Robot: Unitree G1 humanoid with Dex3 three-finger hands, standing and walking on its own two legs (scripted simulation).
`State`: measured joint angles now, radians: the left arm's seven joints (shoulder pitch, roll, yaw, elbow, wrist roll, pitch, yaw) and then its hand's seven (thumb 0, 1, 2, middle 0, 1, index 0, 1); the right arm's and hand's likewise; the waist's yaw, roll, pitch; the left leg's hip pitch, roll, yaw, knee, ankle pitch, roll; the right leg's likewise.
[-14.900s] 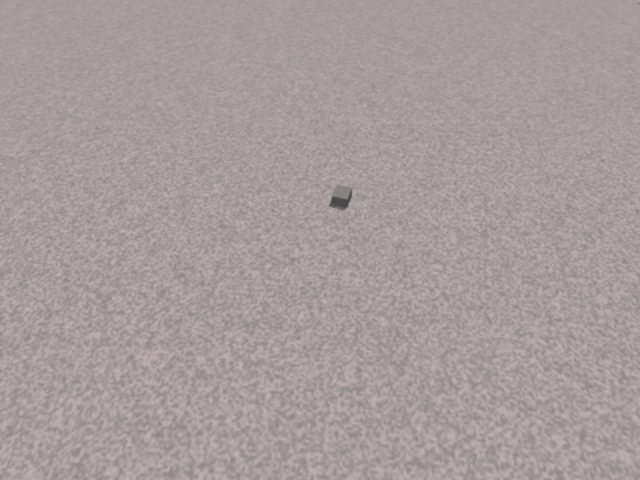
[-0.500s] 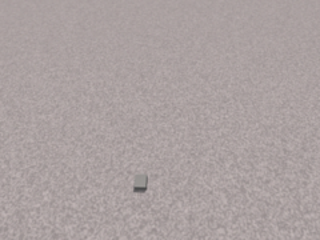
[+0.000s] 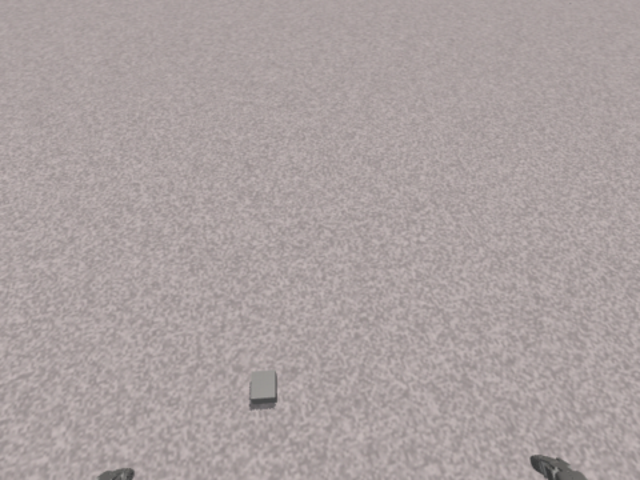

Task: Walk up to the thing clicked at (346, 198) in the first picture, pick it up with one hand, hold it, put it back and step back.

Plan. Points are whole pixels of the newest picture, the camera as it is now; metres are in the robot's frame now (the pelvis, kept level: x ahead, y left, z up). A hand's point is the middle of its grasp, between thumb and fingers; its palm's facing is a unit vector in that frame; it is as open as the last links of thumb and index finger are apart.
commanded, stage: walk up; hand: left
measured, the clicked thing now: (264, 387) +0.48 +0.17 -0.75
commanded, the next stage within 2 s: stand in 1.22 s
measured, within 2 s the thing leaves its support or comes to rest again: neither
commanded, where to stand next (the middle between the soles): +0.03 -0.03 m, yaw +0 degrees
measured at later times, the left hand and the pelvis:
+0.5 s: hand out of the picture +0.09 +0.23 -0.15, palm faces -0.06 -0.94 -0.34, open 7.4 cm; pelvis +0.00 -0.02 +0.01, yaw -2 degrees
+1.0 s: hand out of the picture +0.10 +0.23 -0.15, palm faces -0.08 -0.94 -0.33, open 7.4 cm; pelvis +0.00 -0.01 +0.01, yaw -3 degrees
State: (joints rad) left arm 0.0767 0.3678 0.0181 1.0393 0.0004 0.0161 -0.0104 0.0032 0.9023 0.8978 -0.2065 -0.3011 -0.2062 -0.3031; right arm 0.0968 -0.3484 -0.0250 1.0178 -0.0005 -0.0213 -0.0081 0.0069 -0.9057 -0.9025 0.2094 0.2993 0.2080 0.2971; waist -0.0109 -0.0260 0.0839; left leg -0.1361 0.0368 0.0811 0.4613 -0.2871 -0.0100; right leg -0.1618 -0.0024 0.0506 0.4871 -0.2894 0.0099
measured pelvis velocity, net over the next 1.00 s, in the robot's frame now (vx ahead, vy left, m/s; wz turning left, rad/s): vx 0.00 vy -0.01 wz -0.06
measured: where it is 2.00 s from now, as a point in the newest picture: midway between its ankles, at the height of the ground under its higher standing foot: outside the picture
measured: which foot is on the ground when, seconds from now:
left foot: down 0.00-1.00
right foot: down 0.00-1.00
